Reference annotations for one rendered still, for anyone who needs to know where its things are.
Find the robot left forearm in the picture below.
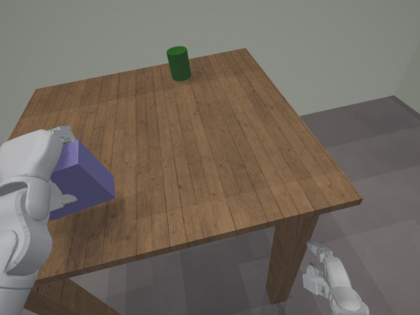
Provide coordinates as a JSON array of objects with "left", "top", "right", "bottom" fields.
[{"left": 0, "top": 176, "right": 53, "bottom": 315}]

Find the table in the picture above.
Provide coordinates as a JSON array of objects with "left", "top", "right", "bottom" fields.
[{"left": 8, "top": 48, "right": 363, "bottom": 315}]

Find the right robot hand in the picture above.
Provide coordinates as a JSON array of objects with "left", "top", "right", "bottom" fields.
[{"left": 303, "top": 240, "right": 352, "bottom": 300}]

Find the left robot hand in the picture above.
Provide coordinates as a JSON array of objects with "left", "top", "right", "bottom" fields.
[{"left": 0, "top": 126, "right": 77, "bottom": 212}]

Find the sponge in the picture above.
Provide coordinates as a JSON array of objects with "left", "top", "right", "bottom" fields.
[{"left": 49, "top": 140, "right": 116, "bottom": 221}]

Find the robot right forearm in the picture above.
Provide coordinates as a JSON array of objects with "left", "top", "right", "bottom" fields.
[{"left": 329, "top": 286, "right": 369, "bottom": 315}]

